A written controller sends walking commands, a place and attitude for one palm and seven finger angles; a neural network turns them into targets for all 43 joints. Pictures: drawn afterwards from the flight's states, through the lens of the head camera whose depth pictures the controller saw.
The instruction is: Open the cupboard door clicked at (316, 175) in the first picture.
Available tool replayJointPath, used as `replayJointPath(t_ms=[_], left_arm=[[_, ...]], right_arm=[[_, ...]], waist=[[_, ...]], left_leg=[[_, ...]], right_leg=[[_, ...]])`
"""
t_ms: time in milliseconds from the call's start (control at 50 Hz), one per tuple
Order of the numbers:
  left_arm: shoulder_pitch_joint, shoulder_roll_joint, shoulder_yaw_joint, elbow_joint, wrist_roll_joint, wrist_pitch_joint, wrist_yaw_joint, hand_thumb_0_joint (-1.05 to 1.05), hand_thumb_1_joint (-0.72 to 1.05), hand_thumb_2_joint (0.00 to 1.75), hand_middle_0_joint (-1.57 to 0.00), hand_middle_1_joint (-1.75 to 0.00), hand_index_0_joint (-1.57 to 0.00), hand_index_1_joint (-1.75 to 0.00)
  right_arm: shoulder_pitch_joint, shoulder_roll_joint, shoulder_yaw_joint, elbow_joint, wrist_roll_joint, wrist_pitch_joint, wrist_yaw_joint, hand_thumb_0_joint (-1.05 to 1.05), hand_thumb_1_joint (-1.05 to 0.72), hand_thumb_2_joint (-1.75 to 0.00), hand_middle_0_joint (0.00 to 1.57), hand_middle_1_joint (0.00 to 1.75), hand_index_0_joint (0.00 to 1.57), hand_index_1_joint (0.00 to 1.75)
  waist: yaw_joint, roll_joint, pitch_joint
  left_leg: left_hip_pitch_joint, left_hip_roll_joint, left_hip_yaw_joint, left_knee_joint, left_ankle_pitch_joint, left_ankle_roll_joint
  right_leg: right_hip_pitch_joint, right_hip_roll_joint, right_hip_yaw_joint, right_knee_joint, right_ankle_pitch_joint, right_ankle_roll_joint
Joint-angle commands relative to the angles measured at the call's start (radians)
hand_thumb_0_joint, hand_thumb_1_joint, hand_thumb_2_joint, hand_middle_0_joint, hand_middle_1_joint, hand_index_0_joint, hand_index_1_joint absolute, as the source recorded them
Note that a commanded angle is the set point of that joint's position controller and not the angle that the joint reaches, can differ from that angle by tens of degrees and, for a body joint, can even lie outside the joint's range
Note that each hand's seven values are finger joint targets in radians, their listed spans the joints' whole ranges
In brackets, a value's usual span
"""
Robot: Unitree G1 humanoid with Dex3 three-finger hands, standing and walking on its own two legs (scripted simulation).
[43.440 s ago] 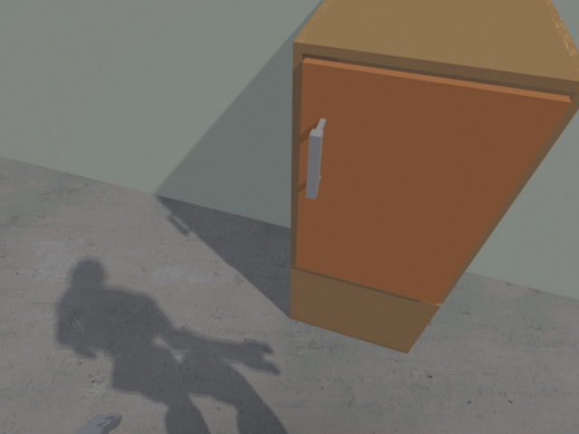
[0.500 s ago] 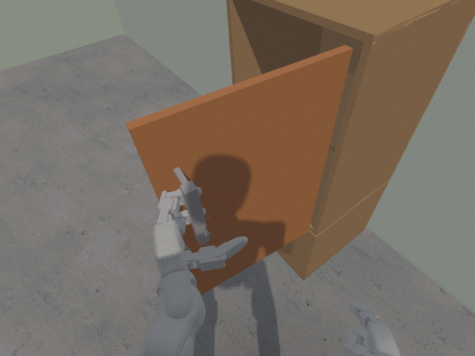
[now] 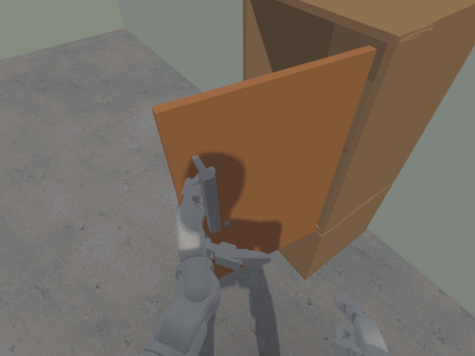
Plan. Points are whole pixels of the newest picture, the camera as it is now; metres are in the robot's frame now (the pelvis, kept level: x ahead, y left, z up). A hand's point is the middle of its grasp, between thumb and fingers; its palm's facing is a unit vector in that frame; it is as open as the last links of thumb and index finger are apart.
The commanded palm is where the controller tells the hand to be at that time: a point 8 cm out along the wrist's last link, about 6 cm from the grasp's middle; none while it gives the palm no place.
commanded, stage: slide the hand sideways off the handle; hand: left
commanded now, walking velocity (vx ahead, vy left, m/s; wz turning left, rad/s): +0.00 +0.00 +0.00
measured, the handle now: (206, 196) +0.36 +0.08 +0.08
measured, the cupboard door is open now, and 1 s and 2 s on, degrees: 81 84 84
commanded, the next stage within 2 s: draw the hand back to the body in 1.16 s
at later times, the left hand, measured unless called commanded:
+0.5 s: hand (212, 254) +0.26 +0.06 +0.08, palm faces -0.13 -0.99 -0.02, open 16.2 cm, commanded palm +0.23 +0.12 +0.08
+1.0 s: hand (168, 282) +0.21 +0.12 +0.07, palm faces -0.06 -1.00 -0.06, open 16.3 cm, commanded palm +0.19 +0.18 +0.08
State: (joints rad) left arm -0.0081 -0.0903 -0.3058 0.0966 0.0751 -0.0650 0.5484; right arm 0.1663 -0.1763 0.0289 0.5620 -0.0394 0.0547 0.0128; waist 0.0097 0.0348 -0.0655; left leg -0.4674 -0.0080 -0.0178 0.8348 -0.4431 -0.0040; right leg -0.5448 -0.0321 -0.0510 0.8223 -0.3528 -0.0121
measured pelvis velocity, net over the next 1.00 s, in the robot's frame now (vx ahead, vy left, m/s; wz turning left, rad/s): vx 0.02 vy -0.01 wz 0.00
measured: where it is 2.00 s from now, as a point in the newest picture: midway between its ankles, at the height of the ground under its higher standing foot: outside the picture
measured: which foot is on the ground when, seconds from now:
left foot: down 0.00-1.00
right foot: down 0.00-1.00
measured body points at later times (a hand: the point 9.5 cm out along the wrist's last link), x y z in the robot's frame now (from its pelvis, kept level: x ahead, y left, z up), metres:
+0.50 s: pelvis +0.01 +0.00 +0.00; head +0.04 -0.01 +0.44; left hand +0.26 +0.11 +0.08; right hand +0.19 -0.21 -0.08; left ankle -0.01 +0.12 -0.70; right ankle +0.04 -0.12 -0.70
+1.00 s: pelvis +0.02 -0.01 -0.02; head +0.05 -0.02 +0.43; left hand +0.21 +0.17 +0.08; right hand +0.20 -0.23 -0.09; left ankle -0.01 +0.12 -0.70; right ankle +0.04 -0.12 -0.70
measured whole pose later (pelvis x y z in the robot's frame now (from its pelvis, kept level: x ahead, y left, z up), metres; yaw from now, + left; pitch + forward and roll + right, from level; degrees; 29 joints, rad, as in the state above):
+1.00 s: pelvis +0.02 -0.01 -0.02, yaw +0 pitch +8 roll +0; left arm 0.56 0.17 -0.03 -0.34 -0.15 -0.22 -0.13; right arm 0.28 -0.24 0.03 0.41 0.02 -0.09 -0.04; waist 0.01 0.04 -0.09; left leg -0.56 0.01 -0.04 0.95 -0.53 -0.02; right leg -0.63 -0.02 -0.07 0.94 -0.44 -0.02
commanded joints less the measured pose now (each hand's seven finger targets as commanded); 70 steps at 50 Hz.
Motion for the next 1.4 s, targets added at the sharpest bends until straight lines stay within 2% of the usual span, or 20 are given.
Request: replayJointPath(t_ms=[0, 40, 80, 120, 160, 240, 360, 420, 520, 600, 760, 820, 960, 1100, 1160, 1200, 1240, 1320, 1340, 1380], left_arm=[[-0.249, 0.044, -0.116, -0.270, 0.072, -0.165, -0.353, 0.00, -0.50, 0.30, -0.15, -0.30, -0.15, -0.30], [-0.218, 0.060, -0.116, -0.312, 0.022, -0.192, -0.477, 0.00, -0.50, 0.30, -0.15, -0.30, -0.15, -0.30], [-0.161, 0.047, -0.093, -0.335, -0.067, -0.186, -0.568, 0.00, -0.50, 0.30, -0.15, -0.30, -0.15, -0.30], [-0.128, 0.027, -0.052, -0.334, -0.143, -0.151, -0.580, 0.00, -0.50, 0.30, -0.15, -0.30, -0.15, -0.30], [-0.081, 0.039, 0.006, -0.346, -0.173, -0.124, -0.548, 0.00, -0.50, 0.30, -0.15, -0.30, -0.15, -0.30], [0.042, 0.100, 0.074, -0.392, -0.130, -0.109, -0.471, 0.00, -0.50, 0.30, -0.15, -0.30, -0.15, -0.30], [0.123, 0.149, 0.096, -0.475, -0.072, -0.127, -0.452, 0.00, -0.50, 0.30, -0.15, -0.30, -0.15, -0.30], [0.160, 0.165, 0.112, -0.529, -0.092, -0.141, -0.470, 0.00, -0.50, 0.30, -0.15, -0.30, -0.15, -0.30], [0.260, 0.171, 0.125, -0.593, -0.126, -0.147, -0.502, 0.00, -0.50, 0.30, -0.15, -0.30, -0.15, -0.30], [0.348, 0.199, 0.156, -0.615, -0.139, -0.160, -0.527, 0.00, -0.50, 0.30, -0.15, -0.30, -0.15, -0.30], [0.483, 0.249, 0.202, -0.687, -0.169, -0.197, -0.596, 0.00, -0.50, 0.30, -0.15, -0.30, -0.15, -0.30], [0.538, 0.290, 0.265, -0.675, -0.201, -0.208, -0.632, 0.00, -0.50, 0.30, -0.15, -0.30, -0.15, -0.30], [0.474, 0.346, 0.336, -0.683, -0.258, -0.239, -0.695, 0.00, -0.50, 0.30, -0.15, -0.30, -0.15, -0.30], [0.539, 0.348, 0.365, -0.652, -0.295, -0.225, -0.729, 0.00, -0.50, 0.30, -0.15, -0.30, -0.15, -0.30], [0.507, 0.344, 0.354, -0.640, -0.293, -0.205, -0.729, 0.00, -0.50, 0.30, -0.15, -0.30, -0.15, -0.30], [0.500, 0.327, 0.333, -0.659, -0.292, -0.200, -0.724, 0.00, -0.50, 0.30, -0.15, -0.30, -0.15, -0.30], [0.484, 0.362, 0.364, -0.643, -0.286, -0.193, -0.711, 0.00, -0.50, 0.30, -0.15, -0.30, -0.15, -0.30], [0.495, 0.397, 0.407, -0.735, -0.287, -0.197, -0.693, 0.00, -0.50, 0.30, -0.15, -0.30, -0.15, -0.30], [0.487, 0.419, 0.424, -0.745, -0.285, -0.193, -0.687, 0.00, -0.50, 0.30, -0.15, -0.30, -0.15, -0.30], [0.495, 0.392, 0.401, -0.753, -0.292, -0.180, -0.691, 0.00, -0.50, 0.30, -0.15, -0.30, -0.15, -0.30]], right_arm=[[-0.017, -0.121, -0.050, -0.181, 0.013, -0.049, -0.021, 0.00, -0.90, -0.90, 0.20, 0.30, 0.20, 0.30], [-0.015, -0.122, -0.045, -0.207, 0.025, -0.065, -0.030, 0.00, -0.90, -0.90, 0.20, 0.30, 0.20, 0.30], [-0.024, -0.115, -0.036, -0.237, 0.044, -0.086, -0.035, 0.00, -0.90, -0.90, 0.20, 0.30, 0.20, 0.30], [-0.042, -0.114, -0.025, -0.255, 0.058, -0.108, -0.042, 0.00, -0.90, -0.90, 0.20, 0.30, 0.20, 0.30], [-0.049, -0.118, -0.021, -0.262, 0.060, -0.123, -0.044, 0.00, -0.90, -0.90, 0.20, 0.30, 0.20, 0.30], [-0.031, -0.124, -0.026, -0.278, 0.049, -0.133, -0.033, 0.00, -0.90, -0.90, 0.20, 0.30, 0.20, 0.30], [-0.012, -0.119, -0.028, -0.298, 0.037, -0.123, -0.020, 0.00, -0.90, -0.90, 0.20, 0.30, 0.20, 0.30], [-0.005, -0.117, -0.025, -0.305, 0.041, -0.129, -0.020, 0.00, -0.90, -0.90, 0.20, 0.30, 0.20, 0.30], [0.012, -0.118, -0.026, -0.314, 0.045, -0.141, -0.026, 0.00, -0.90, -0.90, 0.20, 0.30, 0.20, 0.30], [0.031, -0.126, -0.032, -0.316, 0.044, -0.155, -0.032, 0.00, -0.90, -0.90, 0.20, 0.30, 0.20, 0.30], [0.050, -0.131, -0.041, -0.328, 0.047, -0.182, -0.038, 0.00, -0.90, -0.90, 0.20, 0.30, 0.20, 0.30], [0.052, -0.136, -0.044, -0.327, 0.051, -0.188, -0.047, 0.00, -0.90, -0.90, 0.20, 0.30, 0.20, 0.30], [0.043, -0.150, -0.044, -0.317, 0.060, -0.213, -0.066, 0.00, -0.90, -0.90, 0.20, 0.30, 0.20, 0.30], [0.042, -0.154, -0.049, -0.322, 0.071, -0.231, -0.075, 0.00, -0.90, -0.90, 0.20, 0.30, 0.20, 0.30], [0.033, -0.158, -0.046, -0.322, 0.071, -0.232, -0.075, 0.00, -0.90, -0.90, 0.20, 0.30, 0.20, 0.30], [0.034, -0.158, -0.045, -0.330, 0.072, -0.238, -0.075, 0.00, -0.90, -0.90, 0.20, 0.30, 0.20, 0.30], [0.039, -0.163, -0.044, -0.322, 0.071, -0.237, -0.078, 0.00, -0.90, -0.90, 0.20, 0.30, 0.20, 0.30], [0.035, -0.152, -0.041, -0.335, 0.076, -0.246, -0.078, 0.00, -0.90, -0.90, 0.20, 0.30, 0.20, 0.30], [0.036, -0.156, -0.039, -0.329, 0.077, -0.246, -0.078, 0.00, -0.90, -0.90, 0.20, 0.30, 0.20, 0.30], [0.039, -0.151, -0.036, -0.327, 0.081, -0.252, -0.077, 0.00, -0.90, -0.90, 0.20, 0.30, 0.20, 0.30]], waist=[[-0.054, -0.104, -0.220], [-0.049, -0.069, -0.249], [-0.042, -0.056, -0.238], [-0.036, -0.075, -0.185], [-0.023, -0.111, -0.153], [0.012, -0.134, -0.154], [0.009, -0.092, -0.164], [0.007, -0.051, -0.164], [-0.004, -0.056, -0.173], [-0.009, -0.097, -0.173], [-0.007, -0.078, -0.191], [-0.004, -0.115, -0.176], [-0.021, -0.053, -0.147], [-0.006, -0.059, -0.169], [-0.015, -0.075, -0.136], [-0.015, -0.040, -0.134], [-0.015, -0.072, -0.121], [0.012, 0.012, -0.176], [0.010, 0.008, -0.182], [0.003, 0.022, -0.166]], left_leg=[[0.029, -0.008, 0.001, -0.111, 0.206, 0.036], [0.037, -0.011, 0.003, -0.110, 0.207, 0.036], [0.032, -0.010, -0.003, -0.119, 0.181, 0.032], [0.004, -0.011, -0.013, -0.136, 0.124, 0.025], [-0.010, -0.009, -0.022, -0.151, 0.107, 0.017], [-0.022, -0.009, -0.012, -0.152, 0.149, 0.015], [-0.029, -0.006, 0.009, -0.123, 0.187, 0.017], [-0.035, -0.008, 0.013, -0.114, 0.174, 0.015], [-0.038, -0.007, 0.013, -0.097, 0.211, 0.014], [-0.052, -0.007, 0.011, -0.076, 0.235, 0.018], [-0.082, -0.015, 0.017, -0.036, 0.265, 0.021], [-0.126, -0.019, 0.019, -0.019, 0.222, 0.021], [-0.165, -0.022, 0.015, 0.013, 0.146, 0.018], [-0.162, -0.020, 0.007, 0.005, 0.147, 0.017], [-0.178, -0.019, 0.005, 0.005, 0.125, 0.018], [-0.163, -0.019, 0.001, -0.006, 0.111, 0.017], [-0.175, -0.015, -0.004, -0.005, 0.101, 0.018], [-0.128, -0.015, -0.004, -0.035, 0.131, 0.016], [-0.120, -0.011, -0.010, -0.042, 0.141, 0.016], [-0.100, -0.007, -0.012, -0.054, 0.159, 0.013]], right_leg=[[0.133, 0.015, 0.013, -0.094, 0.208, -0.034], [0.157, 0.013, 0.018, -0.085, 0.221, -0.034], [0.156, 0.018, 0.008, -0.093, 0.185, -0.032], [0.142, 0.024, -0.007, -0.113, 0.106, -0.026], [0.134, 0.025, -0.020, -0.117, 0.067, -0.023], [0.148, 0.024, -0.019, -0.099, 0.096, -0.023], [0.142, 0.020, -0.003, -0.073, 0.153, -0.026], [0.139, 0.023, 0.001, -0.072, 0.148, -0.026], [0.148, 0.028, -0.003, -0.061, 0.207, -0.020], [0.149, 0.030, -0.001, -0.050, 0.250, -0.014], [0.158, 0.023, 0.015, -0.027, 0.313, -0.006], [0.160, 0.021, 0.033, -0.039, 0.280, 0.001], [0.102, 0.017, 0.058, -0.059, 0.119, -0.002], [0.102, 0.024, 0.038, -0.049, 0.105, -0.002], [0.083, 0.023, 0.041, -0.059, 0.060, 0.000], [0.062, 0.027, 0.023, -0.050, 0.042, -0.002], [0.055, 0.031, 0.023, -0.055, 0.016, -0.004], [0.094, 0.033, 0.009, -0.040, 0.059, -0.011], [0.099, 0.036, 0.001, -0.035, 0.068, -0.013], [0.093, 0.040, -0.011, -0.037, 0.097, -0.010]])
